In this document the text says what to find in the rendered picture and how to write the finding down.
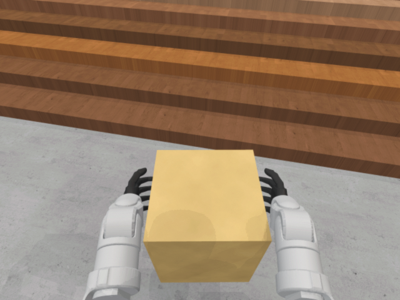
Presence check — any carton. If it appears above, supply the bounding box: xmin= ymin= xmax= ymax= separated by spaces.
xmin=143 ymin=150 xmax=272 ymax=283

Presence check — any robot right hand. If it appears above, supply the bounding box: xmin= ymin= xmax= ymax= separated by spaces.
xmin=259 ymin=168 xmax=288 ymax=213

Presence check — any robot left hand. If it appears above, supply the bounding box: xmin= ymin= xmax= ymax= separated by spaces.
xmin=124 ymin=168 xmax=153 ymax=211

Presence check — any robot right forearm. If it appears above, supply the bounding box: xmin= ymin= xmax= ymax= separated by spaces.
xmin=270 ymin=195 xmax=334 ymax=300

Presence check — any robot left forearm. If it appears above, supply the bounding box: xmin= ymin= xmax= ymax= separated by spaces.
xmin=82 ymin=193 xmax=144 ymax=300

